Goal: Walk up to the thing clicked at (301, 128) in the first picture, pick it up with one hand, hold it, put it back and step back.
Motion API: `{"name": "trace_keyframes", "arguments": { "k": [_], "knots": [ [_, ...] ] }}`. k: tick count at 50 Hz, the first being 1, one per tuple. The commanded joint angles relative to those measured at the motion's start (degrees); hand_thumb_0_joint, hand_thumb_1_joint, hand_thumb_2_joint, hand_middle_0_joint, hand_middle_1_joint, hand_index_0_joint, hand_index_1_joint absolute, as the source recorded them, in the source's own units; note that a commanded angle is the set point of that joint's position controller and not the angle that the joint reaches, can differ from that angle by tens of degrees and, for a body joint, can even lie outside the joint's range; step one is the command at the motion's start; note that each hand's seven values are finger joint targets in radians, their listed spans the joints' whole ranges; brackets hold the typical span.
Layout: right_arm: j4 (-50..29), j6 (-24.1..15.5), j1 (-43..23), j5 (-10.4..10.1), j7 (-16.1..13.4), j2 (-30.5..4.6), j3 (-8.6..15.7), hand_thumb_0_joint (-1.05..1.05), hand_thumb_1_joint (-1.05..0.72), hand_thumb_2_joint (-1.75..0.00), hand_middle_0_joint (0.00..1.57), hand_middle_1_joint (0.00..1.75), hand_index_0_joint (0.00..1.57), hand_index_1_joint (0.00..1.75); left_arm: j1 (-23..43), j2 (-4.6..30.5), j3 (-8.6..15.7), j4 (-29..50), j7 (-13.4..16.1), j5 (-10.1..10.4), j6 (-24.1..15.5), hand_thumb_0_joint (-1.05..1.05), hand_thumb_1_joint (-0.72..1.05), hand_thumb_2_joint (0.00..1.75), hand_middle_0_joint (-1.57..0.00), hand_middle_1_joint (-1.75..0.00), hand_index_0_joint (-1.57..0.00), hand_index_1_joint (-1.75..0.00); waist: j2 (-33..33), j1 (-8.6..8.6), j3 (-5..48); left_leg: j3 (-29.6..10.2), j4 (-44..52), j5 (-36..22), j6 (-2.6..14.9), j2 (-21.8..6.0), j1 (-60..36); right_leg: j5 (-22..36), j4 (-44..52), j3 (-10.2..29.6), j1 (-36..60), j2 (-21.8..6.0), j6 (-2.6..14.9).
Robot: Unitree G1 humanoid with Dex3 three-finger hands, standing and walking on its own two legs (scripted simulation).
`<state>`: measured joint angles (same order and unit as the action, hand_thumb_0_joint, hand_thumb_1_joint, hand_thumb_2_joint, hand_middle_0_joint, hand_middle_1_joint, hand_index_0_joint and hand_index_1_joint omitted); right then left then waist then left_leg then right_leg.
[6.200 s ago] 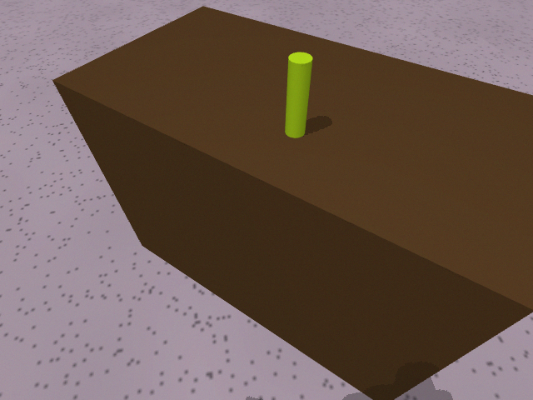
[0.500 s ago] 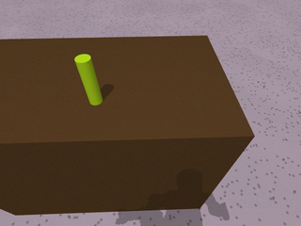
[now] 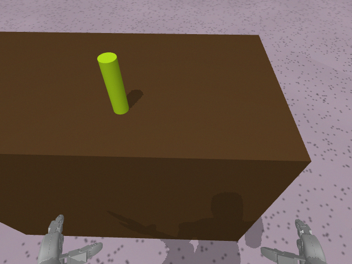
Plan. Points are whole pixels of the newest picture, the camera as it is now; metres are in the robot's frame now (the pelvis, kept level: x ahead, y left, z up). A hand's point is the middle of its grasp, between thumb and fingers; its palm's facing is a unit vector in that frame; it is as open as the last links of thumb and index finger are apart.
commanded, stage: rise first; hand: left
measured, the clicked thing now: (115, 86) +0.52 +0.17 +0.11
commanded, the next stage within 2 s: go down in 1.62 s
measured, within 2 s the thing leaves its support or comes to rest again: neither
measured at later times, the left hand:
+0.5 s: hand (50, 221) +0.20 +0.26 +0.04, palm faces +0.33 -0.87 -0.38, open 17.5 cm
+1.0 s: hand (25, 215) +0.19 +0.25 +0.13, palm faces +0.38 -0.81 -0.44, open 17.7 cm
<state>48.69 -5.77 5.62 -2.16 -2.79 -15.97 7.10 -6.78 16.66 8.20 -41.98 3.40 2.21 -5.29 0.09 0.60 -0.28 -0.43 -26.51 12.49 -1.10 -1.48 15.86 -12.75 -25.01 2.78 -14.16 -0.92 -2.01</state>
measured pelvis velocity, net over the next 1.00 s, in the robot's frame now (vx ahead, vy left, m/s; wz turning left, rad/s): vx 0.01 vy -0.01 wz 0.04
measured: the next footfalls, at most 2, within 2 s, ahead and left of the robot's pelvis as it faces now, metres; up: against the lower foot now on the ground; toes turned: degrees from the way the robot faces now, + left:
none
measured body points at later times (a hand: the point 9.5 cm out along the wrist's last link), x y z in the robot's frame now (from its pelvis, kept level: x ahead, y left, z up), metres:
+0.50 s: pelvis +0.02 -0.01 +0.00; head +0.01 -0.03 +0.45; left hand +0.18 +0.30 +0.07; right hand +0.18 -0.28 -0.08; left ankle +0.01 +0.13 -0.74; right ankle +0.00 -0.15 -0.74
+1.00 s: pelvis +0.01 -0.01 +0.00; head +0.00 -0.04 +0.45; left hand +0.16 +0.29 +0.16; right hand +0.18 -0.28 -0.09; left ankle +0.01 +0.13 -0.74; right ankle +0.00 -0.15 -0.74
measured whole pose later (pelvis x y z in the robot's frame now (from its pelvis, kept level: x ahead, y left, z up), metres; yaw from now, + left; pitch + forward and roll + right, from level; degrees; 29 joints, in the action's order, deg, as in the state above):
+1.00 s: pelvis +0.01 -0.01 +0.00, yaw +2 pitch -4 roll +0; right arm 38.9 -6.6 12.7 -1.0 -2.4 -14.0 10.6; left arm -26.1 20.0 18.4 12.9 1.0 2.7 -15.5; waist 3.2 3.2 -2.6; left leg -2.6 -23.3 12.0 -1.9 -1.1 7.0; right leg -14.1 -23.7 0.4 -5.3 -1.3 -1.2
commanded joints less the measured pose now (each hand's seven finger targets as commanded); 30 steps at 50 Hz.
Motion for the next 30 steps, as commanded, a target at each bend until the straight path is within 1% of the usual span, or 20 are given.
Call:
{"name": "trace_keyframes", "arguments": {
  "k": [1,3,5,7,9,11,14,15,16,17,19,20,21,22,24,25,26,28,29,30],
  "knots": [
    [-10.30,-1.81,-0.02,0.25,-0.98,-8.25,2.04,0.00,0.26,-0.08,0.05,0.05,0.05,0.05,-0.20,9.28,3.05,14.95,1.10,0.32,-1.54,0.00,-0.37,0.05,-0.07,-0.05,-0.07,-0.05,2.92,0.11,8.08,3.03,4.78,-10.33,0.59,1.05,-6.05,9.29,3.28,-4.63,3.50,1.71,2.26],
    [-16.69,-2.42,-3.15,0.09,-1.24,-6.94,0.47,0.00,0.34,-0.06,0.05,0.05,0.05,0.05,1.82,9.53,2.72,22.22,1.47,0.19,-2.22,0.00,-0.48,0.03,-0.07,-0.05,-0.06,-0.05,1.81,0.25,9.17,2.76,4.89,-10.52,0.84,0.99,-6.94,9.44,3.44,-4.54,4.50,1.62,2.20],
    [-19.45,-2.67,-0.44,0.40,-1.81,-8.38,1.37,0.00,0.41,-0.05,0.05,0.05,0.05,0.05,0.47,12.84,5.52,25.76,2.17,-0.02,-2.45,0.00,-0.59,0.01,-0.07,-0.05,-0.07,-0.05,1.37,0.19,8.29,2.75,5.03,-9.72,0.98,1.17,-7.13,8.75,4.04,-4.46,5.28,1.45,2.12],
    [-22.09,-3.11,2.01,0.52,-2.07,-8.84,1.96,0.00,0.43,-0.04,0.05,0.05,0.05,0.05,-1.44,13.40,6.84,30.38,2.27,-0.03,-2.86,0.00,-0.61,0.01,-0.07,-0.05,-0.07,-0.05,1.96,0.00,8.06,3.02,5.05,-10.48,1.05,1.46,-8.36,9.72,4.14,-4.30,5.86,1.20,2.11],
    [-22.97,-3.27,4.73,0.66,-2.17,-8.36,1.93,0.00,0.45,-0.04,0.05,0.05,0.05,0.05,-3.51,12.40,6.98,34.12,2.07,0.26,-2.98,0.00,-0.59,0.00,-0.06,-0.05,-0.06,-0.05,1.07,-0.20,6.05,3.23,5.25,-9.92,1.12,1.55,-8.73,9.20,4.75,-4.52,5.66,1.36,1.90],
    [-23.54,-3.58,0.49,0.64,-1.80,-7.15,1.35,0.00,0.48,-0.03,0.05,0.05,0.05,0.05,-6.30,12.46,8.23,37.84,2.22,0.36,-3.11,0.00,-0.57,0.00,-0.05,-0.04,-0.05,-0.04,3.62,1.80,5.38,2.83,5.72,-10.90,0.81,1.46,-8.32,9.37,4.42,-4.81,6.58,1.27,2.45],
    [-23.22,-3.32,5.71,0.77,-1.47,-7.51,3.04,0.00,0.49,-0.02,0.05,0.05,0.05,0.05,-10.73,11.60,8.74,41.62,1.69,0.50,-3.43,0.00,-0.56,0.00,-0.05,-0.04,-0.05,-0.04,1.94,0.70,4.47,3.06,5.48,-12.61,1.03,1.43,-9.44,11.58,4.66,-5.11,7.10,1.31,2.10],
    [-22.16,-3.11,8.54,0.69,-1.22,-6.85,3.13,0.00,0.51,-0.02,0.05,0.05,0.05,0.05,-12.25,11.80,9.73,42.37,1.37,0.62,-3.61,0.00,-0.55,0.00,-0.04,-0.04,-0.05,-0.03,1.82,0.68,3.11,3.03,5.73,-12.43,1.00,1.37,-9.35,11.40,4.61,-5.28,6.53,1.41,2.19],
    [-23.68,-3.14,8.17,0.64,-1.07,-7.39,3.67,0.00,0.51,-0.02,0.05,0.05,0.05,0.05,-12.27,11.09,9.03,44.61,0.95,0.70,-3.90,0.00,-0.54,0.00,-0.04,-0.04,-0.05,-0.03,1.32,0.28,3.40,2.99,5.80,-13.19,0.93,1.22,-10.30,12.06,4.65,-5.47,6.91,1.59,2.11],
    [-24.82,-3.14,7.50,0.57,-0.94,-7.99,4.57,0.00,0.52,-0.01,0.05,0.05,0.05,0.05,-12.40,11.42,10.15,45.90,0.76,0.87,-4.24,0.00,-0.54,0.00,-0.04,-0.03,-0.05,-0.02,0.83,0.49,2.95,2.85,5.98,-12.66,0.90,1.15,-10.13,11.39,4.67,-5.60,6.93,1.67,2.17],
    [-22.15,-2.73,8.24,0.36,-0.32,-5.17,2.74,0.00,0.52,-0.01,0.05,0.05,0.05,0.05,-12.80,10.95,9.68,48.07,0.08,1.08,-4.56,0.00,-0.55,0.00,-0.04,-0.03,-0.05,-0.02,2.16,0.73,0.40,3.00,6.21,-11.92,0.96,1.44,-9.66,10.71,5.16,-5.74,5.54,1.49,2.11],
    [-22.14,-2.68,6.37,0.55,-0.29,-5.51,3.29,0.00,0.52,-0.02,0.05,0.05,0.05,0.05,-12.23,12.19,11.41,48.92,0.14,1.10,-4.77,0.00,-0.55,0.00,-0.04,-0.03,-0.04,-0.03,1.80,1.63,0.70,2.90,6.16,-11.43,1.02,1.51,-9.06,10.06,5.37,-5.64,6.04,1.19,2.02],
    [-22.50,-2.82,4.40,0.62,-0.13,-5.20,2.99,0.00,0.52,-0.01,0.05,0.05,0.05,0.05,-12.26,11.79,10.86,50.93,-0.13,1.15,-5.18,0.00,-0.55,0.00,-0.04,-0.03,-0.04,-0.03,1.94,1.84,1.29,2.97,6.07,-11.37,1.13,1.61,-9.18,10.19,5.40,-5.53,6.64,1.00,1.90],
    [-22.81,-2.92,2.99,0.62,-0.16,-6.14,3.84,0.00,0.53,-0.01,0.05,0.05,0.05,0.05,-12.29,12.91,12.14,51.92,-0.11,1.21,-5.50,0.00,-0.55,0.00,-0.04,-0.02,-0.04,-0.02,2.30,1.88,1.63,3.00,6.06,-11.19,1.21,1.70,-9.42,10.07,5.37,-5.42,6.57,0.95,1.83],
    [-21.79,-2.85,3.07,0.85,0.08,-4.90,2.87,0.00,0.53,-0.01,0.05,0.05,0.05,0.05,-13.67,12.64,12.18,55.35,-0.22,1.08,-6.51,0.00,-0.54,0.00,-0.04,-0.03,-0.04,-0.03,3.16,2.50,2.62,2.85,5.85,-12.70,1.13,1.61,-9.81,11.16,4.95,-5.56,7.75,1.03,1.96],
    [-22.86,-3.08,1.68,1.09,-0.19,-7.10,4.51,0.00,0.54,-0.01,0.05,0.05,0.05,0.05,-13.75,13.26,12.90,55.44,-0.14,0.97,-6.85,0.00,-0.54,0.00,-0.03,-0.03,-0.04,-0.03,1.81,2.03,3.28,2.70,5.54,-13.38,1.22,1.53,-10.41,11.84,4.85,-5.55,8.11,1.10,1.79],
    [-21.31,-2.97,2.09,1.23,-0.29,-7.03,4.65,0.00,0.53,-0.01,0.05,0.05,0.05,0.05,-14.42,13.52,13.58,55.53,-0.08,0.89,-7.18,0.00,-0.54,0.00,-0.04,-0.03,-0.04,-0.03,1.61,2.47,3.01,2.75,5.55,-12.66,1.24,1.61,-10.22,11.27,4.92,-5.46,7.97,0.99,1.79],
    [-23.03,-3.11,1.54,1.45,-0.53,-8.63,5.70,0.00,0.54,-0.01,0.05,0.05,0.05,0.05,-13.23,14.30,14.83,58.01,-0.13,0.88,-8.06,0.00,-0.55,0.00,-0.03,-0.02,-0.03,-0.02,0.64,2.02,3.38,2.70,5.58,-11.80,1.30,1.61,-10.88,10.43,5.12,-5.38,8.05,1.02,1.72],
    [-20.86,-2.98,2.86,1.48,-0.44,-6.88,4.97,0.00,0.53,-0.01,0.05,0.05,0.05,0.05,-15.00,12.51,13.00,58.35,-0.38,0.73,-8.37,0.00,-0.55,0.00,-0.03,-0.03,-0.03,-0.03,1.42,2.10,2.85,2.61,5.61,-12.01,1.30,1.68,-10.93,10.62,4.94,-5.51,7.95,1.02,1.79],
    [-18.65,-2.72,3.73,1.40,-0.28,-4.59,3.76,0.00,0.53,-0.02,0.05,0.05,0.05,0.05,-15.42,12.84,13.87,58.62,-0.39,0.72,-8.68,0.00,-0.56,0.00,-0.04,-0.03,-0.04,-0.03,2.18,2.69,2.27,2.71,5.66,-12.11,1.30,1.78,-10.68,10.76,4.99,-5.53,7.66,0.79,1.79]
  ]
}}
